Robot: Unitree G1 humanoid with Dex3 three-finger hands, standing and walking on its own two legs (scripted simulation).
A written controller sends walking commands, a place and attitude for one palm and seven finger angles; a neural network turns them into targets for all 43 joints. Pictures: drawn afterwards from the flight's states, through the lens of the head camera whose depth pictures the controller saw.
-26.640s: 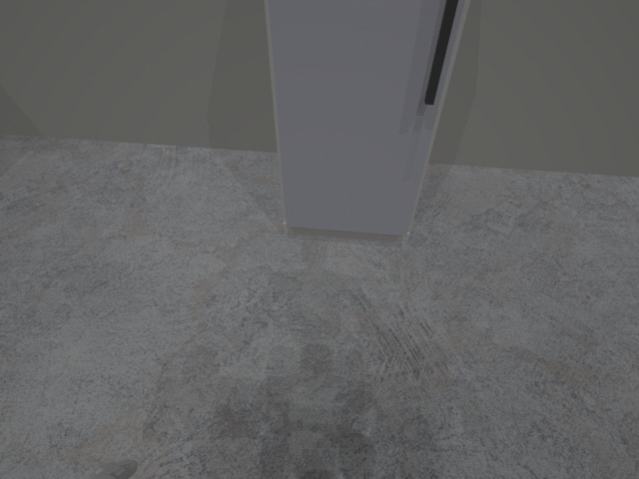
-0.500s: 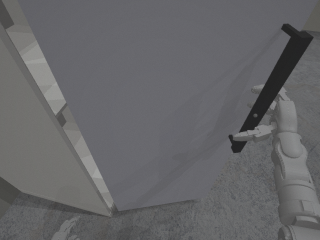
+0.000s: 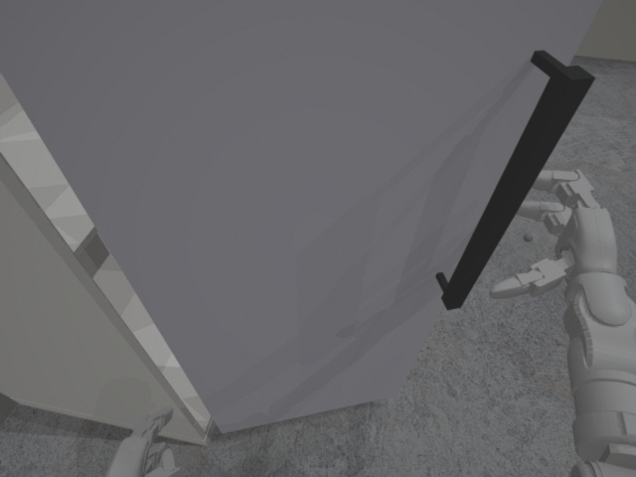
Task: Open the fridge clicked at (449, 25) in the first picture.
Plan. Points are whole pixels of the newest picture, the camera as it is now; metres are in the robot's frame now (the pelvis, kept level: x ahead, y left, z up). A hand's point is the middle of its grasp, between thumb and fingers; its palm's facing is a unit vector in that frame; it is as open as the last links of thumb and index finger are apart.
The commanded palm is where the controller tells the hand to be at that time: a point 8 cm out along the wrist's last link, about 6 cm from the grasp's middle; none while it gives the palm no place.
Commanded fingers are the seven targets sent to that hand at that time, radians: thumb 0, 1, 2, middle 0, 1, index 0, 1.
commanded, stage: slip the hand off the handle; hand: right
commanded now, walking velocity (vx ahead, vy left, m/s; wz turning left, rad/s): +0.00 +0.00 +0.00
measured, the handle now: (486, 210) +0.42 -0.18 +0.13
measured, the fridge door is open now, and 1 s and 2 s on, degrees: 67 67 67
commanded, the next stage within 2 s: draw the hand back to the body in 0.98 s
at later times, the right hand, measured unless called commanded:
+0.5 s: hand (557, 258) +0.36 -0.26 +0.12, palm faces +0.10 +0.97 -0.20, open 14.6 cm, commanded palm +0.32 -0.30 +0.14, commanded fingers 0.00 0.55 -0.20 0.25 1.15 0.25 1.15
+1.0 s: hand (595, 327) +0.27 -0.26 +0.12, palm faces +0.15 +0.96 -0.22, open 14.6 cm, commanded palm +0.24 -0.31 +0.14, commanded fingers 0.00 0.55 -0.20 0.25 1.15 0.25 1.15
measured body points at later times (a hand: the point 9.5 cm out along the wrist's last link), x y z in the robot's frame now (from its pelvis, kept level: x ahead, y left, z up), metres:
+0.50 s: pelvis +0.00 -0.02 +0.00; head +0.02 -0.02 +0.45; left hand +0.11 +0.24 -0.11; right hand +0.35 -0.31 +0.13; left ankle +0.01 +0.11 -0.73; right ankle +0.01 -0.11 -0.73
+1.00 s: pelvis +0.00 +0.00 +0.00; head -0.01 +0.00 +0.45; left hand +0.19 +0.22 -0.07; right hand +0.26 -0.32 +0.14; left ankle +0.01 +0.11 -0.73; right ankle +0.01 -0.11 -0.73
